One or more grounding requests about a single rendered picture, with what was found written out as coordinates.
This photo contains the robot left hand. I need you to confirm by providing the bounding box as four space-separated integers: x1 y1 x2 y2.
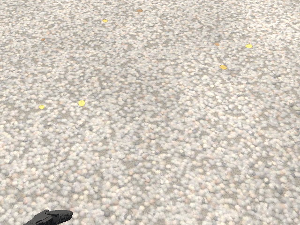
23 209 73 225

